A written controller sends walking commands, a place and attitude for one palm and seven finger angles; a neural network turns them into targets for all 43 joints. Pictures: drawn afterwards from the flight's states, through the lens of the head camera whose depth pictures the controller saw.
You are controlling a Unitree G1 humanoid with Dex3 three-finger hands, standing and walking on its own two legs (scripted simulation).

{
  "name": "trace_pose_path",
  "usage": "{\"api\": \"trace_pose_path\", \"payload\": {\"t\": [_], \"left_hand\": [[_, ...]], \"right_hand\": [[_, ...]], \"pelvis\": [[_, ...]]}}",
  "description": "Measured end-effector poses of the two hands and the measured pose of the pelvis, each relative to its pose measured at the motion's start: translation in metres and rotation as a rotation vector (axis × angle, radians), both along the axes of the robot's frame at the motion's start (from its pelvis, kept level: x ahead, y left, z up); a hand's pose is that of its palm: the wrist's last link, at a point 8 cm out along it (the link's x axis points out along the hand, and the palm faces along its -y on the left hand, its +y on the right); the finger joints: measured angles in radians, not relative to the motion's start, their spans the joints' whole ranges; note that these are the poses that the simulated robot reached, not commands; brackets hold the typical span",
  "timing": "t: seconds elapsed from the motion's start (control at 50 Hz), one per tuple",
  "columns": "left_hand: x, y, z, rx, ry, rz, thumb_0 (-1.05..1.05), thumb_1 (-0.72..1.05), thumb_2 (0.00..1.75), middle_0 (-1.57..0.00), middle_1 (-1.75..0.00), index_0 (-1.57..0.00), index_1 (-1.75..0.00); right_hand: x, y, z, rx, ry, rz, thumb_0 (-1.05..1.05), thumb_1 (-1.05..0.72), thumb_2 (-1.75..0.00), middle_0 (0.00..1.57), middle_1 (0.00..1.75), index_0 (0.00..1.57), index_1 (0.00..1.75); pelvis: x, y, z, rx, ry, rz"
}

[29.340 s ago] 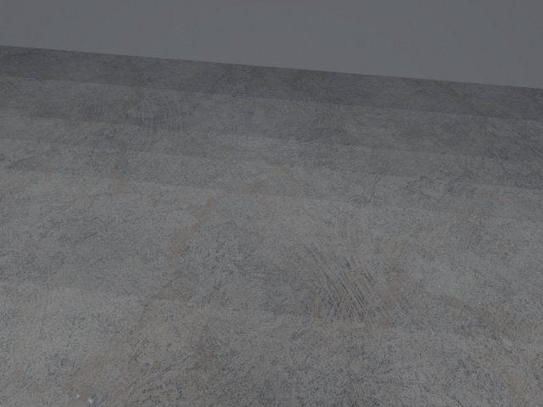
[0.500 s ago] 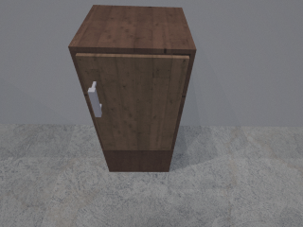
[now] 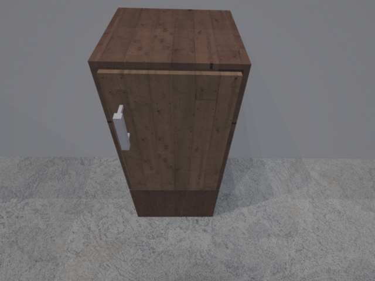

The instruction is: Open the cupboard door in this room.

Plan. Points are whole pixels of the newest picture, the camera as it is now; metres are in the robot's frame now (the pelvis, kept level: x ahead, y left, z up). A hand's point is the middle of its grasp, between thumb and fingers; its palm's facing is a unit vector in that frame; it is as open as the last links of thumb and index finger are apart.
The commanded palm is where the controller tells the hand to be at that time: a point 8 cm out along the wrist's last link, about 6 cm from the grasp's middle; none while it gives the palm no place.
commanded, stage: raise the hand with hooked fingers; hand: left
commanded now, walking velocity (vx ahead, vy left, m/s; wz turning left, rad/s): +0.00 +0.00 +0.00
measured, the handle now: (123, 127) +0.53 +0.23 -0.01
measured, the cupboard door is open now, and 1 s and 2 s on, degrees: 0 0 0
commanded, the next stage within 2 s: none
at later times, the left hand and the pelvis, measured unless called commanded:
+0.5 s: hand (118, 265) +0.17 +0.16 -0.06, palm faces +0.05 -1.00 -0.01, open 8.4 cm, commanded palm +0.13 +0.23 -0.05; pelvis -0.03 -0.04 -0.08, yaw +2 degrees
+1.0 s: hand (96, 243) +0.20 +0.21 -0.03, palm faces +0.09 -0.99 -0.05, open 11.4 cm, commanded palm +0.17 +0.26 -0.03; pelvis -0.02 -0.04 -0.08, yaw +2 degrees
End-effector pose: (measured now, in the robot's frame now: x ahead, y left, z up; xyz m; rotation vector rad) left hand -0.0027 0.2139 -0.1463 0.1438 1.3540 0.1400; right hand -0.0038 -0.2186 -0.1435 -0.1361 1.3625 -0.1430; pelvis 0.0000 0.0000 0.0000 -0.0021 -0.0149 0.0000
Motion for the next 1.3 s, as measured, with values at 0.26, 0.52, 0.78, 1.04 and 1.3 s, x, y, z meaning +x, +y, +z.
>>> {"api": "trace_pose_path", "payload": {"t": [0.26, 0.52, 0.78, 1.04, 1.3], "left_hand": [[0.108, 0.026, 0.098, 0.133, -0.708, 0.114, 0.05, 0.92, 0.88, -0.21, -0.33, -0.2, -0.33], [0.139, -0.001, 0.086, -0.099, -1.296, -0.077, 0.01, 0.62, 0.78, -0.23, -0.49, -0.22, -0.49], [0.152, 0.021, 0.11, -0.037, -1.337, -0.136, 0.01, 0.31, 0.65, -0.25, -0.69, -0.24, -0.69], [0.179, 0.049, 0.12, -0.045, -1.315, -0.099, 0.01, 0.01, 0.52, -0.27, -0.88, -0.26, -0.88], [0.194, 0.078, 0.132, -0.046, -1.357, -0.108, 0.0, -0.3, 0.39, -0.29, -1.08, -0.29, -1.08]], "right_hand": [[0.082, -0.03, 0.028, -0.09, -0.456, 0.045, 0.01, -0.92, -0.9, 0.2, 0.3, 0.2, 0.3], [0.21, -0.062, 0.034, -0.123, -0.877, 0.23, 0.01, -0.91, -0.9, 0.2, 0.3, 0.2, 0.3], [0.163, -0.049, -0.032, -0.034, -0.66, 0.216, 0.01, -0.91, -0.9, 0.2, 0.3, 0.2, 0.3], [0.108, -0.079, -0.017, -0.15, -0.528, 0.1, 0.01, -0.91, -0.9, 0.2, 0.3, 0.2, 0.3], [0.148, -0.037, 0.016, -0.14, -0.652, 0.187, 0.01, -0.91, -0.9, 0.2, 0.3, 0.2, 0.3]], "pelvis": [[-0.001, -0.007, -0.01, 0.011, 0.036, 0.055], [-0.028, -0.044, -0.087, -0.014, 0.234, 0.046], [-0.033, -0.062, -0.097, -0.05, 0.255, 0.073], [-0.024, -0.039, -0.075, -0.029, 0.26, 0.04], [-0.023, -0.015, -0.066, -0.058, 0.235, 0.049]]}}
